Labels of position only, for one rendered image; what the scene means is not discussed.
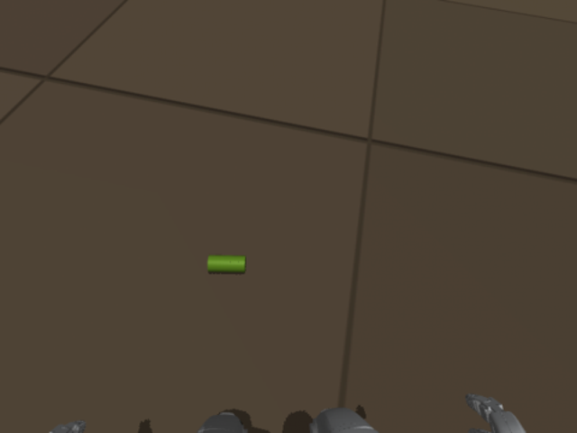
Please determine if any can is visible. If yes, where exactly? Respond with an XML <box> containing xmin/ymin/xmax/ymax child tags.
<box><xmin>207</xmin><ymin>255</ymin><xmax>246</xmax><ymax>272</ymax></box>

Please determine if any right robot hand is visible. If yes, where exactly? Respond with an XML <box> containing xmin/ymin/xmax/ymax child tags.
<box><xmin>465</xmin><ymin>393</ymin><xmax>526</xmax><ymax>433</ymax></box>

